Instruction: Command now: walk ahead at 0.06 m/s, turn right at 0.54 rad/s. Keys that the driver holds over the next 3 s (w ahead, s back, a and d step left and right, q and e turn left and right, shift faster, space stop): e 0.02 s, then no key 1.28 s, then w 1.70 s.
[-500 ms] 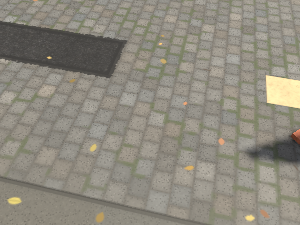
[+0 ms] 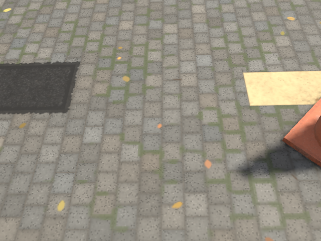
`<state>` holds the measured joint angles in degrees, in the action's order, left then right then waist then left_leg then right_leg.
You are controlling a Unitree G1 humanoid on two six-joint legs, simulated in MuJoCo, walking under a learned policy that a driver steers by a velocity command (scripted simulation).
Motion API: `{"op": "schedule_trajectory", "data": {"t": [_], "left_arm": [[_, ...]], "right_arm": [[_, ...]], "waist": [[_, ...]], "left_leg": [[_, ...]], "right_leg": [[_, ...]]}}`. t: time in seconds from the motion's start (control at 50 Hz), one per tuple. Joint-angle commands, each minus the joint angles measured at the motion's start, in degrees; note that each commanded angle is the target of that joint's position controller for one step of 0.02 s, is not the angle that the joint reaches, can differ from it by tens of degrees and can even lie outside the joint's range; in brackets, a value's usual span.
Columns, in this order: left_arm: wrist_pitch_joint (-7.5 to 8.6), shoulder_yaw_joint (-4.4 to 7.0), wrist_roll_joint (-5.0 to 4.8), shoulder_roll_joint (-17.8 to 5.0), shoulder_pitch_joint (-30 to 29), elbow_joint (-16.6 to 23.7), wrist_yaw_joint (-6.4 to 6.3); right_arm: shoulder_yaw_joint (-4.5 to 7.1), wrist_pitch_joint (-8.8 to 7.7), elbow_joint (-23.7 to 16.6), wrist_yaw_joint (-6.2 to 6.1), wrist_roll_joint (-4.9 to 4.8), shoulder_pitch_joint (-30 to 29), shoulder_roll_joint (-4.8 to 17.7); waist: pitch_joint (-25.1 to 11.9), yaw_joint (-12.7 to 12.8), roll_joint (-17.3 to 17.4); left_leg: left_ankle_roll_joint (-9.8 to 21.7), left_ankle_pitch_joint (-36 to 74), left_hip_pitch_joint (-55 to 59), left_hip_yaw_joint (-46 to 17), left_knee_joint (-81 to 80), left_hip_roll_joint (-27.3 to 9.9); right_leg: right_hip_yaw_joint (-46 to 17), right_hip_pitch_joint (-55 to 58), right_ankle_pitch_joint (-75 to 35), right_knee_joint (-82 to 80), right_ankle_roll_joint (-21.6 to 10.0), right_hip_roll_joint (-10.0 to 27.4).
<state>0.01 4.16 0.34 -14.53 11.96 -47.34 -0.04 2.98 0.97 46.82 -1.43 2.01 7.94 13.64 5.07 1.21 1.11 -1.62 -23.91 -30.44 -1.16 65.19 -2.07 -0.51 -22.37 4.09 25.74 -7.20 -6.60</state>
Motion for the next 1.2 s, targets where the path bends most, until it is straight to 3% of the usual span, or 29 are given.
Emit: {"op": "schedule_trajectory", "data": {"t": [0.02,0.14,0.28,0.34,0.36,0.38,0.4,0.42,0.44,0.48,0.52,0.56,0.6,0.62,0.64,0.66,0.72,0.96,1.2], "left_arm": [[0.30,2.21,0.11,-8.6,2.0,3.6,-0.16],[-0.74,1.85,0.64,-8.0,2.8,4.0,-0.60],[-1.36,1.21,1.32,-7.4,1.3,3.4,-0.38],[-1.90,0.80,0.61,-6.9,0.5,2.8,-0.60],[-1.79,0.43,0.28,-5.8,1.2,2.5,-0.79],[-1.47,-0.48,-0.16,-2.8,3.2,2.6,-0.84],[-0.95,-0.27,-0.78,-3.5,0.6,3.3,-0.84],[-0.81,0.02,0.67,-4.9,-0.4,2.5,-0.62],[-0.78,-0.02,0.50,-4.4,0.1,1.9,-0.20],[-0.88,-0.24,0.66,-3.8,0.7,0.8,-0.13],[-0.81,-0.91,0.48,-2.7,0.2,0.0,-0.53],[-0.56,-1.45,0.16,-2.3,-0.2,-1.0,-1.19],[-0.24,-1.06,0.56,-5.6,-0.2,-1.8,-1.66],[-0.33,-0.74,-0.13,-6.7,-0.3,-3.2,-1.62],[-0.39,-1.05,-0.60,-4.8,0.4,-4.1,-1.34],[-0.39,-1.29,-0.36,-4.2,0.6,-5.0,-1.31],[-0.38,-1.42,0.05,-4.7,0.1,-7.2,-1.79],[-0.07,-2.10,0.05,-4.6,0.1,-13.2,-2.05],[-0.04,-3.11,0.03,-3.1,1.7,-16.9,-2.17]], "right_arm": [[1.17,1.25,-1.8,-0.38,0.17,6.8,4.5],[1.28,1.87,-3.5,-0.46,-0.31,3.4,5.2],[0.68,1.02,-3.3,-0.72,-1.49,6.4,4.9],[0.36,0.20,-1.6,-1.11,-1.65,12.1,4.1],[0.35,-0.38,-1.6,-1.32,-1.22,11.9,4.8],[0.53,-0.98,-2.9,-1.54,-0.22,10.6,7.6],[0.68,-1.29,-4.4,-1.10,-0.27,5.6,10.0],[0.16,-1.78,-4.3,-0.86,-0.36,2.9,7.5],[-0.58,-2.29,-4.4,-0.75,-0.71,0.9,5.5],[-0.80,-2.67,-3.5,-0.90,-0.91,1.1,5.7],[-0.81,-2.77,-2.1,-0.85,-1.12,4.2,6.2],[-0.47,-2.53,-0.7,-0.76,-1.34,6.5,7.0],[-0.41,-2.62,-0.6,-0.43,-1.29,7.7,6.8],[-0.30,-2.61,0.1,-0.07,-1.81,10.3,6.2],[-0.47,-2.37,1.1,-0.26,-1.74,8.4,6.1],[-0.39,-2.02,1.2,-0.41,-1.57,6.8,5.9],[-0.32,-1.58,2.2,-0.26,-1.37,5.9,5.8],[-0.74,-1.24,8.7,-0.38,-1.44,6.2,5.6],[-1.66,-1.20,13.3,-0.57,-1.44,8.4,4.3]], "waist": [[-11.0,-1.4,-4.2],[-9.0,0.7,-6.8],[-7.6,0.4,-7.7],[-6.9,-2.1,-6.5],[-6.1,-1.7,-4.3],[-7.5,-0.3,3.9],[-3.4,0.4,8.5],[-2.5,0.4,6.8],[-3.3,1.6,5.9],[-4.1,1.6,7.2],[-5.5,-0.1,6.9],[-6.9,-0.6,5.5],[-8.5,-1.8,3.4],[-7.5,-3.8,0.1],[-6.4,-1.5,0.2],[-4.6,-1.0,-0.4],[-3.8,-1.3,-2.3],[-2.6,-1.3,-1.0],[-1.7,-1.3,-1.1]], "left_leg": [[-0.6,2.7,0.8,-1.1,-2.2,0.0],[-0.8,3.5,-0.3,-1.4,-10.1,0.2],[2.2,-1.4,10.3,0.5,-23.6,3.1],[5.0,5.7,20.2,1.9,-41.5,4.2],[6.0,9.1,23.7,-1.2,-47.8,1.9],[8.3,4.7,26.0,-12.7,-53.8,-8.3],[12.9,7.6,18.3,-23.0,-57.1,-17.1],[14.8,11.9,12.0,-20.2,-56.0,-17.4],[13.4,15.1,12.0,-16.2,-55.1,-13.9],[10.5,24.3,16.6,-10.1,-51.7,-9.3],[10.2,38.4,23.5,-8.1,-47.1,-8.1],[8.4,43.2,26.3,-7.4,-44.0,-7.3],[5.6,34.6,23.8,-7.5,-44.0,-5.7],[4.8,30.8,22.0,-6.5,-46.7,-3.5],[4.7,26.4,23.0,-5.3,-47.0,-2.9],[4.5,23.6,23.2,-5.0,-46.8,-2.7],[4.9,22.4,23.5,-5.2,-47.0,-3.0],[4.7,16.2,23.0,-5.1,-48.9,-2.5],[4.7,14.3,22.0,-5.2,-49.1,-2.4]], "right_leg": [[-18.6,8.2,-5.3,-10.1,-6.2,15.0],[-22.1,9.7,13.9,-13.8,-4.8,14.8],[-23.0,7.7,13.6,-13.4,-4.8,14.7],[-22.8,5.2,12.1,-11.1,-2.5,13.5],[-21.5,2.6,13.9,-9.5,0.1,11.6],[-16.8,0.0,18.4,-1.8,3.1,7.9],[-7.3,-2.1,18.0,2.9,5.0,-0.4],[-6.2,4.5,18.9,10.2,5.6,2.3],[-6.0,6.7,16.9,11.8,5.8,2.5],[-4.6,7.2,14.7,10.4,6.3,3.2],[-3.1,7.3,14.4,4.0,6.8,3.7],[-3.6,11.9,4.1,-5.6,6.9,5.1],[-8.0,18.2,-7.6,-5.9,6.9,9.6],[-8.1,18.9,-10.5,-2.7,6.1,10.1],[-8.2,16.9,-7.1,-4.0,6.0,9.7],[-8.4,15.2,-4.9,-5.5,6.0,9.5],[-8.8,15.0,-4.8,-7.0,5.6,9.7],[-9.0,14.9,-0.7,-9.1,5.0,10.3],[-8.6,13.8,1.4,-9.3,4.9,10.1]]}}
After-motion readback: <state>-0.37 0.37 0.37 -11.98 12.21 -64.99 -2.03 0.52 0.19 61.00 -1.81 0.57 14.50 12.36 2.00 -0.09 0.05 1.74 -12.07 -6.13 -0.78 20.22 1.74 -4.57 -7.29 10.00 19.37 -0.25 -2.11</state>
